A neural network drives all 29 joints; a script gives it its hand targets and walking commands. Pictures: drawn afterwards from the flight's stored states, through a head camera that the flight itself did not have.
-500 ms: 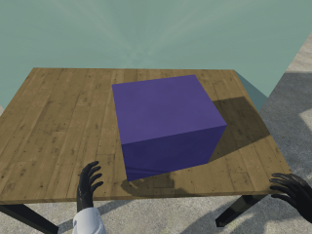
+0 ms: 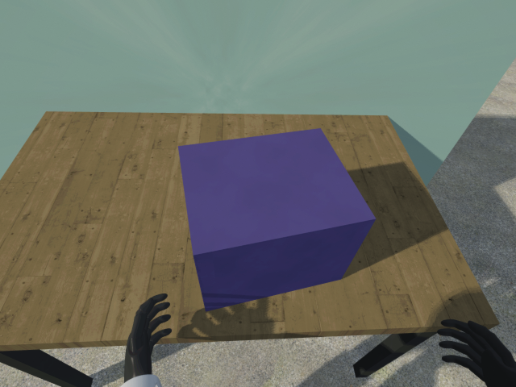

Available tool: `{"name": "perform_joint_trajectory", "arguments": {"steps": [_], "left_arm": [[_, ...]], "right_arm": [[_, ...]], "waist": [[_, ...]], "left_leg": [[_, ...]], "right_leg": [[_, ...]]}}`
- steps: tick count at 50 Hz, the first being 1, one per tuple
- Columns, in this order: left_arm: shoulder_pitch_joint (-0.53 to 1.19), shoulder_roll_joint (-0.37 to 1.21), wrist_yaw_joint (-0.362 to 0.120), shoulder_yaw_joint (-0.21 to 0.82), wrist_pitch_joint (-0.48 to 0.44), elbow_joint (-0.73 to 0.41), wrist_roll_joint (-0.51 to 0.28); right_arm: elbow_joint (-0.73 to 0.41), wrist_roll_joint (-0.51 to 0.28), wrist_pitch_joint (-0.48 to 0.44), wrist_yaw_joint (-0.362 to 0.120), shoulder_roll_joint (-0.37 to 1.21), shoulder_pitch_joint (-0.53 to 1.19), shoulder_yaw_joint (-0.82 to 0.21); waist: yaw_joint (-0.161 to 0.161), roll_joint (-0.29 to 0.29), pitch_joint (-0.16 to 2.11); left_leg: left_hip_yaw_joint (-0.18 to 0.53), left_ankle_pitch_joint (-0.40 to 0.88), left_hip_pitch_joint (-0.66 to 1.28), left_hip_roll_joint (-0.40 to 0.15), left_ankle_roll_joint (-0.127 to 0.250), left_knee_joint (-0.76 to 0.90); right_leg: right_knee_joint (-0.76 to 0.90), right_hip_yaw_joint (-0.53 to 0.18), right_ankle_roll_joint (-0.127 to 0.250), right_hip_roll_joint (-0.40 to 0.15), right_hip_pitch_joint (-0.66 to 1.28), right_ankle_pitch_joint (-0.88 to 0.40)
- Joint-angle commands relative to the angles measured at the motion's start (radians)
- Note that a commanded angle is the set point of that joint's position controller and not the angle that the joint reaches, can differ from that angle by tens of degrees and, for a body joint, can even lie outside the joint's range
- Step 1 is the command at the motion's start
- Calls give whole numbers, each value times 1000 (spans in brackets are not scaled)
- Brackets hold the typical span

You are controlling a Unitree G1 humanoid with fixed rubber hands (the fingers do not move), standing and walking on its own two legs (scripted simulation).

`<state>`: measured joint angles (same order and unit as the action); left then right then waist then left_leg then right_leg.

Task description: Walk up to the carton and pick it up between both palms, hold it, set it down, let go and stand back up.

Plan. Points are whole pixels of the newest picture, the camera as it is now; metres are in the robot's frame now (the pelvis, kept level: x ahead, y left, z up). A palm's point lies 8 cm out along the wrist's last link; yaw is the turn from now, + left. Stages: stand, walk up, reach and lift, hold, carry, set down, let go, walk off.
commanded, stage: set down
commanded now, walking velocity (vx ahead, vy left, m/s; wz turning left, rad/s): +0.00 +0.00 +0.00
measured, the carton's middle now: (264, 217) +0.42 +0.03 +0.00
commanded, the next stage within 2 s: let go in 1.82 s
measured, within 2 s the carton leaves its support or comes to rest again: neither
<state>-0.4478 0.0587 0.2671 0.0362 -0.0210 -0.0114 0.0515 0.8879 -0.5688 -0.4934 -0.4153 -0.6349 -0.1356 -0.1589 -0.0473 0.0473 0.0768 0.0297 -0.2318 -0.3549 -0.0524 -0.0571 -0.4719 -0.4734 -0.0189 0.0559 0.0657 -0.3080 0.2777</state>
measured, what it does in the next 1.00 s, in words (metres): stands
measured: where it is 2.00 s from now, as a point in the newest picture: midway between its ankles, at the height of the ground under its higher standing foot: outside the picture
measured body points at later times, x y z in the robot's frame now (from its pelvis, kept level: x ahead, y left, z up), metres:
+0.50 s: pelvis -0.01 +0.01 +0.00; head +0.01 +0.03 +0.45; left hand +0.16 +0.20 -0.04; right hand +0.19 -0.29 -0.03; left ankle +0.00 +0.16 -0.74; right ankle -0.03 -0.09 -0.74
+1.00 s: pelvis -0.01 +0.01 +0.01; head +0.00 +0.01 +0.46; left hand +0.17 +0.21 -0.03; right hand +0.18 -0.25 -0.06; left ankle +0.00 +0.16 -0.74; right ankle -0.03 -0.09 -0.74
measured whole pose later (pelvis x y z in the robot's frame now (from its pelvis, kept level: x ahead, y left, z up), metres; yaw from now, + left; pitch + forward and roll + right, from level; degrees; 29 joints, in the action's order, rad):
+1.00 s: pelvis -0.01 +0.01 +0.01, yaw +0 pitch +0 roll +0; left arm -0.30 -0.05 0.10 0.02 0.01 0.25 0.02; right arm 0.76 -0.27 -0.30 -0.22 -0.42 -0.15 -0.10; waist -0.05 0.01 0.00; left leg 0.02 -0.18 -0.20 -0.03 -0.04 -0.37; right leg -0.39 -0.02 0.03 0.04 -0.17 0.23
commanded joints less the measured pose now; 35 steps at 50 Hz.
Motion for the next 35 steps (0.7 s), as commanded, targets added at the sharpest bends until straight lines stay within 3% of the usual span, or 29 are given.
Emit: {"name": "perform_joint_trajectory", "arguments": {"steps": [1,2,5,6,7,8,9,10,11,13,14,15,18,19,20,21,22,23,24,25,26,27,28,30,31,34,35], "left_arm": [[7,-18,-12,-10,-41,-141,24],[18,-15,-13,6,-43,-127,17],[42,-27,-20,11,-16,-136,12],[50,-12,-17,36,-21,-126,1],[57,-32,-30,17,-19,-54,-10],[65,-38,-29,21,-19,-71,-16],[67,-27,-19,11,-27,-115,1],[78,-25,-28,-6,-22,-68,4],[94,-29,-24,14,-14,-95,-14],[110,-56,-42,-5,-2,15,-13],[109,-52,-34,3,-5,-29,-13],[122,-49,-42,0,4,19,1],[137,-66,-24,5,-1,-107,-4],[113,-60,-19,14,5,-87,-8],[104,-66,-32,9,13,-32,-10],[92,-63,-31,11,9,-26,-2],[102,-75,-47,-2,15,37,-6],[100,-68,-38,9,12,-11,-4],[102,-68,-54,23,27,53,1],[94,-60,-49,31,15,-19,-14],[122,-72,-58,20,16,20,-17],[103,-79,-54,13,12,-28,-27],[111,-72,-52,24,6,-14,-24],[102,-78,-64,14,14,57,-29],[97,-83,-75,-3,15,86,-1],[111,-112,-93,-22,15,115,-14],[110,-109,-91,-14,17,109,-12]], "right_arm": [[-101,15,-29,31,-243,34,89],[-98,24,-24,35,-251,50,95],[-131,56,-3,43,-233,73,126],[-148,55,-3,39,-237,87,133],[-155,80,9,51,-202,75,116],[-186,80,14,57,-202,72,111],[-154,79,17,53,-222,54,136],[-151,84,29,56,-191,56,104],[-205,89,29,55,-207,91,128],[-153,132,54,72,-173,76,120],[-157,129,51,68,-195,77,137],[-128,127,68,68,-164,73,120],[-182,129,61,73,-160,100,150],[-158,131,58,65,-193,99,164],[-125,132,61,72,-159,78,161],[-125,134,61,67,-182,75,160],[-125,147,72,81,-141,70,133],[-116,153,68,75,-163,70,164],[-88,161,79,79,-142,65,146],[-161,152,68,73,-153,87,162],[-102,165,73,80,-142,84,154],[-166,156,64,83,-148,86,154],[-131,154,70,81,-132,69,154],[-114,179,73,88,-130,76,152],[-111,178,83,94,-90,57,131],[-162,203,88,118,-69,59,118],[-200,200,86,127,-71,82,128]], "waist": [[-7,92,95],[9,84,104],[5,77,106],[-9,78,96],[-4,125,38],[0,139,60],[-1,112,80],[-5,129,33],[-3,131,55],[-3,164,4],[5,138,30],[4,93,10],[-19,41,72],[-13,33,89],[0,61,76],[-5,35,62],[3,62,40],[-1,32,60],[8,34,47],[-5,19,100],[9,41,77],[-12,47,99],[4,32,87],[-7,72,41],[1,66,33],[-9,98,15],[-3,81,25]], "left_leg": [[-28,204,163,61,23,0],[-27,208,173,60,22,15],[-21,157,188,55,27,25],[-23,178,216,45,24,24],[-31,129,167,54,37,31],[-27,135,170,50,35,31],[-23,159,191,48,25,31],[-31,132,159,53,31,35],[-27,118,175,47,32,36],[-46,80,153,55,41,47],[-40,103,180,52,38,47],[-44,71,196,54,39,48],[-41,150,202,49,24,39],[-31,151,232,42,23,50],[-33,186,249,43,27,35],[-30,179,255,47,18,37],[-31,169,235,49,29,44],[-32,192,251,47,20,44],[-35,160,277,47,23,45],[-29,186,308,33,16,47],[-31,218,292,43,19,45],[-25,243,280,35,14,45],[-31,225,283,41,19,45],[-35,216,254,43,21,56],[-40,202,251,52,23,64],[-47,197,224,62,28,72],[-35,169,242,54,24,72]], "right_leg": [[79,-68,11,-67,14,-416],[81,-41,18,-60,21,-442],[103,-42,25,-57,-12,-303],[91,-8,28,-37,-42,-302],[113,-46,17,-63,-35,-256],[119,-56,15,-61,-15,-248],[107,-58,16,-62,-15,-279],[119,-65,16,-64,-12,-214],[133,-69,12,-63,-39,-152],[140,-82,2,-83,-25,-118],[138,-65,5,-70,-40,-119],[147,-77,5,-84,-38,-81],[109,-33,17,-60,-6,-178],[113,-2,26,-44,-34,-169],[107,3,18,-38,-38,-250],[116,4,25,-36,-48,-223],[132,-17,16,-51,-34,-218],[120,3,28,-39,-40,-238],[131,-2,25,-47,-49,-202],[125,21,23,-29,-50,-207],[125,17,23,-37,-27,-269],[117,22,26,-20,-19,-268],[119,18,22,-33,-13,-262],[122,26,26,-23,-13,-237],[138,10,23,-28,12,-223],[133,-13,0,-50,51,-317],[141,-16,1,-45,24,-259]]}}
